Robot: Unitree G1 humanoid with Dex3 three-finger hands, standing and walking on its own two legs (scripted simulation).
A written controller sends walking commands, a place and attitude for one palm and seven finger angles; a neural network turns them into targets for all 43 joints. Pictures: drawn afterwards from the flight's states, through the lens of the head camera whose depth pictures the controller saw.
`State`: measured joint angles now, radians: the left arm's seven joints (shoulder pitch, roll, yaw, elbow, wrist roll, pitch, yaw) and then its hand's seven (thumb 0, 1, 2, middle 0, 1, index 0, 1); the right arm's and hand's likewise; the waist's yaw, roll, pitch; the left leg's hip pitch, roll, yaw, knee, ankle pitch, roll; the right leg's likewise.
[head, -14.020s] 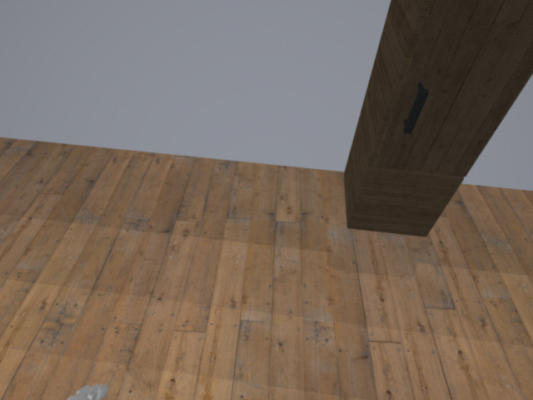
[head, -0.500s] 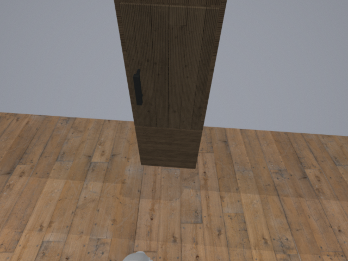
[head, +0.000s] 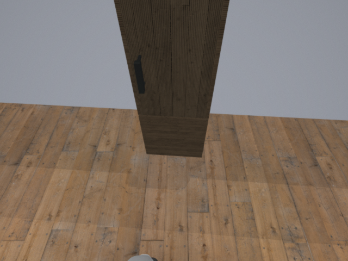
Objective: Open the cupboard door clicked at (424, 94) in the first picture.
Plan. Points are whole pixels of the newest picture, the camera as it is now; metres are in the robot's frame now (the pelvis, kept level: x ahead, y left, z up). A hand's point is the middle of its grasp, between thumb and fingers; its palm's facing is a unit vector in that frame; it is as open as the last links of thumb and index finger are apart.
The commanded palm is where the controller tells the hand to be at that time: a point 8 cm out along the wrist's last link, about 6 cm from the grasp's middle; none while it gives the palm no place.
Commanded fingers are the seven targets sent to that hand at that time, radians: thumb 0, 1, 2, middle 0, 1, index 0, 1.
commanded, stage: look again from close up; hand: left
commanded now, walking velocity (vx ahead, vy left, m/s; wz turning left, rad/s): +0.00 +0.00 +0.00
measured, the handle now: (140, 74) +0.79 +0.20 -0.06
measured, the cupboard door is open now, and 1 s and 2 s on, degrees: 0 0 0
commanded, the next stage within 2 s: shuffle to correct the standing spot in 0.42 s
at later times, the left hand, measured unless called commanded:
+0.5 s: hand out of the picture +0.00 +0.15 -0.17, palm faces +0.03 -0.99 -0.16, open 7.3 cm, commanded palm none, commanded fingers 0.00 0.90 0.90 -0.20 -0.30 -0.20 -0.30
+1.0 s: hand out of the picture +0.12 +0.18 -0.17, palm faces +0.03 -0.98 -0.17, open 7.3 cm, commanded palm none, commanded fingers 0.00 0.90 0.90 -0.20 -0.30 -0.20 -0.30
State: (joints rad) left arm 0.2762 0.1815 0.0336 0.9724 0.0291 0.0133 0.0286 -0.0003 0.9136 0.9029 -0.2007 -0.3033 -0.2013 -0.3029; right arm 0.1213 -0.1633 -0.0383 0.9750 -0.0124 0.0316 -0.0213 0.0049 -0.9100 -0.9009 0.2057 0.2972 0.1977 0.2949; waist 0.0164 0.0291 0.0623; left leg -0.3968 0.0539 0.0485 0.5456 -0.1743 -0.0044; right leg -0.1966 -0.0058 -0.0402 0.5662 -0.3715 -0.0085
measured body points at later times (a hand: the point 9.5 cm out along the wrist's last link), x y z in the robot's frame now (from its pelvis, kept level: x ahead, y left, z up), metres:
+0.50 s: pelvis +0.02 -0.01 +0.01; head +0.04 +0.00 +0.46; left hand +0.00 +0.21 -0.15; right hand -0.01 -0.22 -0.15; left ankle +0.09 +0.13 -0.73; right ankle -0.04 -0.11 -0.73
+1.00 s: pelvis +0.11 +0.01 +0.01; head +0.14 +0.01 +0.46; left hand +0.12 +0.23 -0.15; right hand +0.08 -0.20 -0.15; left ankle +0.09 +0.13 -0.73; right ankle +0.09 -0.09 -0.66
